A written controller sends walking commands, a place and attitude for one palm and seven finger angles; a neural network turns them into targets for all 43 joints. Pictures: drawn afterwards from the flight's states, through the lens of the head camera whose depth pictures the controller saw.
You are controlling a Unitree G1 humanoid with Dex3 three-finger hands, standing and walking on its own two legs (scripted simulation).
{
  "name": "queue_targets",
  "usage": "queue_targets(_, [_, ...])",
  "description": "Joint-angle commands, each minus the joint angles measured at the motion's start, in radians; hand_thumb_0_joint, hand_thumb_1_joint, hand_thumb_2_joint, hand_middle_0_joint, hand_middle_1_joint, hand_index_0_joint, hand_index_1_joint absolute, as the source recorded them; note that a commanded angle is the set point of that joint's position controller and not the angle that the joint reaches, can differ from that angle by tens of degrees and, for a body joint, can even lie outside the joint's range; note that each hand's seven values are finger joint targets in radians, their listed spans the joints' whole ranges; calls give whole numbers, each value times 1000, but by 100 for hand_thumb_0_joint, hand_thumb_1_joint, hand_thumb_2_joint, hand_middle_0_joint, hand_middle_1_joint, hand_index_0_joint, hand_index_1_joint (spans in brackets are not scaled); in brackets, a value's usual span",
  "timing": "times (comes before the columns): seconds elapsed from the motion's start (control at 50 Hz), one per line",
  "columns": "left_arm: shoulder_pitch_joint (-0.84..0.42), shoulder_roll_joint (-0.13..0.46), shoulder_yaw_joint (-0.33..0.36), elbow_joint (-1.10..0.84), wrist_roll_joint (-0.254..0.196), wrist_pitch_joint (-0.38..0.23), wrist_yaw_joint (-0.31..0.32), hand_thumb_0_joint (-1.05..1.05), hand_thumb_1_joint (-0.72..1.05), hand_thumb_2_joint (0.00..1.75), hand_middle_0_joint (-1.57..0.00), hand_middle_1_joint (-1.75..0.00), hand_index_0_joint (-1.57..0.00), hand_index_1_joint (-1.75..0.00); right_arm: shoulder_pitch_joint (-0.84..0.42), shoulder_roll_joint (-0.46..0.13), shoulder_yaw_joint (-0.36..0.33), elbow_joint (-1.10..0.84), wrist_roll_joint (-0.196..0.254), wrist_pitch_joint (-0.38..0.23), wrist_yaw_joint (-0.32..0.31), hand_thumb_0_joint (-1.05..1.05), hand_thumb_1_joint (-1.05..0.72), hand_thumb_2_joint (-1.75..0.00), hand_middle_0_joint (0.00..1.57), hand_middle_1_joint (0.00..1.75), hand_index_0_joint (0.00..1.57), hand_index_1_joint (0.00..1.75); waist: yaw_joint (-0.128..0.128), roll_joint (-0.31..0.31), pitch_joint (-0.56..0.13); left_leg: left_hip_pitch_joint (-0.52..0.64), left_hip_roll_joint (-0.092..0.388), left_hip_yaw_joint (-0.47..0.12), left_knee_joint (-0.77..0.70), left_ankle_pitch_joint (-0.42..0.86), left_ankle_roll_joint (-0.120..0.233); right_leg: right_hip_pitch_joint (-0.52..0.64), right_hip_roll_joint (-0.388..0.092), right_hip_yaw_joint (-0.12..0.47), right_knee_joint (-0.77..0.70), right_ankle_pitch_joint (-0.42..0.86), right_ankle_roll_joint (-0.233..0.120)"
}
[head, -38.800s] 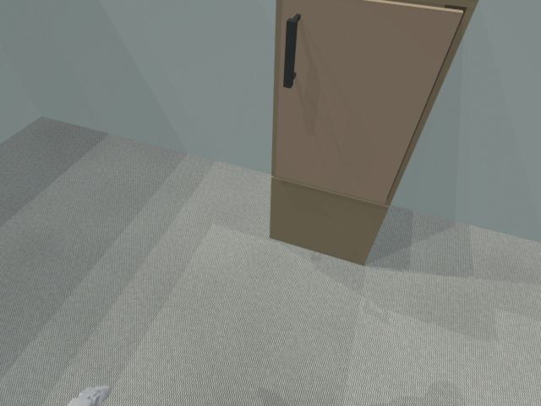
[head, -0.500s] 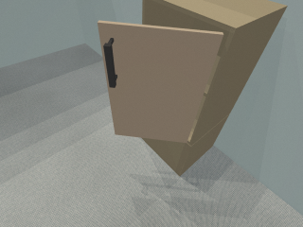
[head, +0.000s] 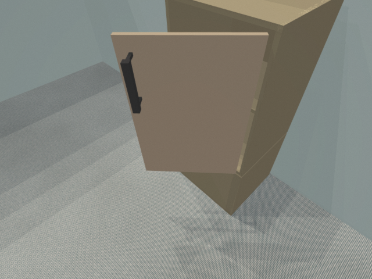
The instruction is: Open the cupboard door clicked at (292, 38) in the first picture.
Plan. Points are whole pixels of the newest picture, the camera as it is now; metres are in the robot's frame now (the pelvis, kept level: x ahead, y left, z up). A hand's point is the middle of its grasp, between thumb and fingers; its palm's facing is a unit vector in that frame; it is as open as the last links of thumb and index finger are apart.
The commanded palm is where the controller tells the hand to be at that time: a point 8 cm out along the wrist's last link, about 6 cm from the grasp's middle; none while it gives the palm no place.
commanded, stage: look again from close up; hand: left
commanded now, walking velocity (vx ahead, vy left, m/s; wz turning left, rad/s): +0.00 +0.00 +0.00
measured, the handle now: (133, 84) +0.59 +0.18 +0.12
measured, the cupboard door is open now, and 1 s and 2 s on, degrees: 43 43 43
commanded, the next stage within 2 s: raise the hand with hooked fingers in 0.04 s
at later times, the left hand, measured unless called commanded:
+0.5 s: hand (103, 250) +0.19 +0.19 -0.02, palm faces +0.05 -1.00 -0.07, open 8.3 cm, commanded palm +0.14 +0.25 -0.02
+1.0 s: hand (73, 215) +0.23 +0.24 +0.06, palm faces +0.06 -1.00 -0.05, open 11.2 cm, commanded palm +0.19 +0.28 +0.05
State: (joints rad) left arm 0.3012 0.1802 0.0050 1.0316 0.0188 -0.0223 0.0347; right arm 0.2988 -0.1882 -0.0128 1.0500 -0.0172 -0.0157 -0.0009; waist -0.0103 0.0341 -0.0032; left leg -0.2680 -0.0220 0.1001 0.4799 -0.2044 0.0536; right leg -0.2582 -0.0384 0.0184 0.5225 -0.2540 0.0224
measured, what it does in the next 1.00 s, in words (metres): stands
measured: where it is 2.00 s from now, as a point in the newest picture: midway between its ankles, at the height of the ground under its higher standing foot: outside the picture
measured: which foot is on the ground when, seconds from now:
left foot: down 0.00-1.00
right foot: down 0.00-1.00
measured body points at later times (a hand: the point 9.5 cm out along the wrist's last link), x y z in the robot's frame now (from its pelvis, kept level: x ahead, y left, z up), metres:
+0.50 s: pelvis +0.02 -0.04 -0.04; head +0.05 -0.02 +0.41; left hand +0.18 +0.24 -0.01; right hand +0.25 -0.28 -0.08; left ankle +0.04 +0.09 -0.74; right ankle +0.02 -0.14 -0.74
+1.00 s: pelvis +0.02 -0.02 -0.04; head +0.05 -0.02 +0.41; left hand +0.22 +0.29 +0.06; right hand +0.17 -0.26 -0.12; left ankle +0.04 +0.09 -0.74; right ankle +0.02 -0.14 -0.74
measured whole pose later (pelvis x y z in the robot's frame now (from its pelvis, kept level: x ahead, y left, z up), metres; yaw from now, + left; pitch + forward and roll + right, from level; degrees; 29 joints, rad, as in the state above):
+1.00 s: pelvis +0.02 -0.02 -0.04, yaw +2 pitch +9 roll -2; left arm 0.34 0.36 0.41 0.01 -0.44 -0.24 -0.46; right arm 0.31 -0.23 0.00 0.59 0.06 -0.25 -0.07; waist -0.01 0.03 -0.11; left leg -0.62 0.04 0.02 0.88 -0.40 0.01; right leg -0.55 0.01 -0.06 0.83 -0.43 -0.01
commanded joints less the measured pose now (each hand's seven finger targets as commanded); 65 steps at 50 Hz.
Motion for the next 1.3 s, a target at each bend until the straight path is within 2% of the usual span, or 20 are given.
queue_targets(0.0, [25,131,21,-39,2,-15,0,0,90,90,-20,-30,-20,-30,7,-131,-22,-48,-1,-30,-12,0,-90,-90,20,30,20,30,6,-41,46,2,132,-177,-172,-107,-3,-18,-46,66,-99,3,-67])
queue_targets(0.1, [8,152,19,-29,1,-16,-2,0,90,90,-20,-30,-20,-30,-25,-145,-20,-40,3,-31,-14,0,-90,-90,20,30,20,30,6,-46,35,45,127,-150,-141,-17,-8,-4,-58,76,-120,52,-65])
queue_targets(0.12, [75,104,5,11,6,-4,36,0,90,90,-20,-30,-20,-30,-70,-138,-16,-90,15,-16,-9,0,-90,-90,20,30,20,30,29,-155,62,-13,158,-89,2,-32,-44,6,-78,41,-131,45,-42])
queue_targets(0.14, [-681,391,226,-1504,-189,-230,30,0,88,89,-20,-32,-20,-32,-59,-256,-42,-442,72,-162,-59,0,-90,-90,20,30,20,30,-102,-28,-407,224,22,-105,-68,49,-24,52,24,-59,-29,118,-46])
queue_targets(0.16, [-162,335,217,-1251,-129,-192,51,0,85,88,-20,-33,-20,-33,-133,-183,-11,-385,68,-255,-100,0,-90,-90,20,30,20,30,28,149,-343,251,55,-98,-86,17,-28,15,40,-74,16,8,-65])
queue_targets(0.18, [-107,285,186,-1156,-151,-153,94,0,83,87,-21,-34,-21,-34,-158,-190,-8,-323,76,-279,-109,0,-90,-90,20,30,20,30,17,191,-272,131,50,-105,-92,-94,-55,8,25,-94,-2,-40,-57])
queue_targets(0.2, [168,33,50,-982,-175,-74,88,0,81,86,-21,-36,-21,-36,-128,-126,-13,-317,89,-283,-98,0,-90,-90,20,30,20,30,-11,117,-109,72,59,-121,-111,-163,-51,-67,32,-105,-14,-54,-48])
queue_targets(0.24, [13,143,159,-1157,-212,-158,54,0,76,84,-21,-39,-21,-39,-149,-184,-36,-407,70,-306,-93,0,-90,-90,20,30,20,30,-35,77,11,-18,43,-143,-52,-201,-50,-130,23,-105,-30,-99,-45])
queue_targets(0.28, [241,137,248,-942,-224,-253,-12,0,71,82,-21,-42,-21,-42,-153,-172,-55,-426,55,-302,-77,0,-90,-90,20,30,20,30,18,-23,75,-140,24,-126,35,-143,-62,-188,34,-124,-1,-130,-51])
queue_targets(0.36, [435,87,252,-793,-269,-474,-272,0,62,78,-22,-48,-22,-48,-195,-172,-93,-521,41,-278,-26,0,-90,-90,20,30,20,30,68,-251,-20,-321,8,-81,247,-10,-71,-280,48,-110,188,6,-49])
queue_targets(0.46, [310,265,407,-1005,-365,-530,-543,0,50,73,-23,-55,-23,-55,-198,-186,-94,-648,65,-292,-25,0,-90,-90,20,30,20,30,70,-55,-303,-318,-12,-59,384,84,-47,-188,11,6,261,255,-23])
queue_targets(0.52, [129,284,451,-1270,-444,-577,-537,0,43,70,-23,-60,-23,-60,-132,-163,-81,-634,51,-312,-38,0,-90,-90,20,30,20,30,36,111,-385,-239,3,-91,428,123,-39,-220,22,24,281,273,-16])
queue_targets(0.58, [-57,267,382,-1390,-439,-633,-501,0,36,67,-24,-64,-24,-64,-106,-170,-67,-575,39,-328,-58,0,-90,-90,20,30,20,30,-28,110,-312,-226,22,-122,476,115,-24,-345,48,5,313,221,-28])
queue_targets(0.68, [-107,283,329,-1143,-409,-516,-567,0,25,62,-25,-72,-25,-72,-111,-209,-52,-546,66,-332,-91,0,-90,-90,20,30,20,30,-64,35,-155,-329,33,-142,461,-51,-12,-425,62,13,247,-43,-37])
queue_targets(0.8, [33,431,529,-1117,-452,-242,-602,0,11,56,-26,-81,-26,-81,-148,-190,-36,-642,76,-291,-96,0,-90,-90,20,30,20,30,62,-7,-387,-252,21,-130,370,105,-12,-144,21,18,205,161,-6])
queue_targets(0.88, [71,384,581,-1195,-515,-254,-505,0,1,52,-26,-87,-26,-87,-157,-162,-31,-659,68,-299,-83,0,-90,-90,20,30,20,30,90,-53,-342,-231,21,-137,318,138,-27,-130,48,-45,209,228,-13])
queue_targets(0.98, [2,296,433,-1144,-457,-268,-478,0,-10,47,-27,-94,-27,-94,-112,-197,-35,-640,73,-311,-75,0,-90,-90,20,30,20,30,30,-7,-195,-210,23,-124,267,38,-27,-260,62,-74,177,59,-27])
queue_targets(1.06, [-152,376,403,-1181,-408,-246,-499,0,-20,43,-28,-100,-28,-100,-85,-220,-28,-631,83,-326,-94,0,-90,-90,20,30,20,30,2,39,-200,-166,33,-141,213,-80,-19,-279,56,-70,134,-92,-30])
queue_targets(1.18, [-312,499,517,-1278,-410,-274,-444,0,-34,37,-29,-110,-29,-110,-97,-214,-6,-611,75,-334,-115,0,-90,-90,20,30,20,30,28,110,-239,-57,42,-181,140,-78,-31,-196,66,-92,123,-75,-50])
queue_targets(1.28, [-321,445,486,-1105,-416,-174,-463,0,-45,32,-30,-117,-30,-117,-113,-212,8,-610,87,-317,-115,0,-90,-90,20,30,20,30,39,123,-153,-52,43,-190,80,-90,-44,-158,69,-106,81,-42,-51])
